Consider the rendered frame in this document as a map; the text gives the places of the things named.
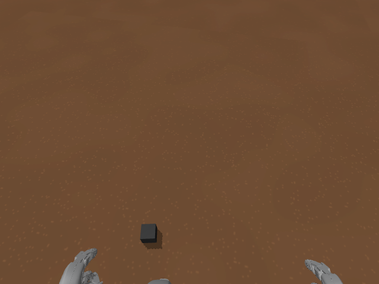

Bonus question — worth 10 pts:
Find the cube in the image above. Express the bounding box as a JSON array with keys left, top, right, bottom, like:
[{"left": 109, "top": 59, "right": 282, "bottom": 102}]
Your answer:
[{"left": 140, "top": 224, "right": 158, "bottom": 243}]

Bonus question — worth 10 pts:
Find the right robot hand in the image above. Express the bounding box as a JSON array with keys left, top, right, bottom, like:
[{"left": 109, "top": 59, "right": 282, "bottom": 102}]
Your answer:
[{"left": 304, "top": 259, "right": 343, "bottom": 284}]

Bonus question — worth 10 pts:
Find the left robot hand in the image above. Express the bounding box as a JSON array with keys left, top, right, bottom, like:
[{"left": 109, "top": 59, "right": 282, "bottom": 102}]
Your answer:
[{"left": 59, "top": 248, "right": 103, "bottom": 284}]

